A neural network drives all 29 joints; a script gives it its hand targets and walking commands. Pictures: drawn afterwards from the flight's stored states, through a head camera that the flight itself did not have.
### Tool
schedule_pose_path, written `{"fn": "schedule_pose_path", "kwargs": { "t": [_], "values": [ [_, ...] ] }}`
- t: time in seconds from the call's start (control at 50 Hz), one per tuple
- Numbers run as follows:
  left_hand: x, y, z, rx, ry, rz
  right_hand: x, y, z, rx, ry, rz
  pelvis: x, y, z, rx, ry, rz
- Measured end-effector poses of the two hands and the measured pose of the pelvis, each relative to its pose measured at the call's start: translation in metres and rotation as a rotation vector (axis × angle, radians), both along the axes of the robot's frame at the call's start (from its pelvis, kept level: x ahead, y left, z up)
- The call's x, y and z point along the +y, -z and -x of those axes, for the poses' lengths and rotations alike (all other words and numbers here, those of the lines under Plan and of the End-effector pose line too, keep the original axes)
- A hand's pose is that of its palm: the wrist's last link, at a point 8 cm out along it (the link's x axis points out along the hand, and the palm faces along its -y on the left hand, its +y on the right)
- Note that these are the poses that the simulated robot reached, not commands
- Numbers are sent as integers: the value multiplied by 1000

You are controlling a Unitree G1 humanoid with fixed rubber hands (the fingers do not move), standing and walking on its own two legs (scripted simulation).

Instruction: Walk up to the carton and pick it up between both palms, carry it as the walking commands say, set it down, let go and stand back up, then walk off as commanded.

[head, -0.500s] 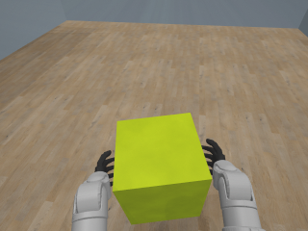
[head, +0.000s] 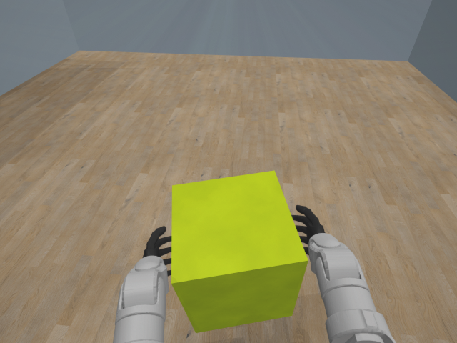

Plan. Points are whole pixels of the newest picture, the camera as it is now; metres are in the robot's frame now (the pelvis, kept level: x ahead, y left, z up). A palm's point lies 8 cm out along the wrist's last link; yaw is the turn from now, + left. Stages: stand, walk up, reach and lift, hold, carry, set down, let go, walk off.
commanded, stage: set down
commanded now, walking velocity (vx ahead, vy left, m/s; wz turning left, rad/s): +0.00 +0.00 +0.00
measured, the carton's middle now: (234, 253) +0.33 +0.03 -0.02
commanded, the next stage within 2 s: none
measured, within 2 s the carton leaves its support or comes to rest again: neither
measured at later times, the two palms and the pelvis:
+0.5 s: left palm (163, 282) +0.28 +0.18 -0.05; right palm (306, 255) +0.34 -0.12 -0.03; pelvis +0.01 -0.01 -0.01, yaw +1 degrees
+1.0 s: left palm (165, 301) +0.28 +0.19 -0.15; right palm (289, 266) +0.37 -0.10 -0.12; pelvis -0.01 -0.04 -0.07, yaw +1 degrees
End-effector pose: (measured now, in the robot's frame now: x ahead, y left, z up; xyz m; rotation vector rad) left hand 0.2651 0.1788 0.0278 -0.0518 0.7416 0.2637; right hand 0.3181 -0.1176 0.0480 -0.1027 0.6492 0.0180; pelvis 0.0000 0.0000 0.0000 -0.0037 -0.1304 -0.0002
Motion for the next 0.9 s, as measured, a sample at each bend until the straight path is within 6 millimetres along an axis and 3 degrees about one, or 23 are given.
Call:
{"fn": "schedule_pose_path", "kwargs": {
  "t": [0.26, 0.56, 0.74, 0.9],
  "values": [
    [2, 51, 1, 87, -6, 14, 3, 47, -6, 83, -26, 34, 4, 1, -6, 75, 1, 2],
    [-6, 88, -8, 51, -74, 10, -3, 94, -26, 59, -29, -41, -19, 16, -2, 243, -20, 2],
    [-9, 129, -5, 49, -115, 19, -1, 131, -36, 59, -60, -41, -37, 35, 5, 375, -19, -4],
    [-1, 163, -16, 24, -92, 44, 8, 154, -46, 37, -54, -12, -43, 56, 9, 479, -27, 7]
  ]
}}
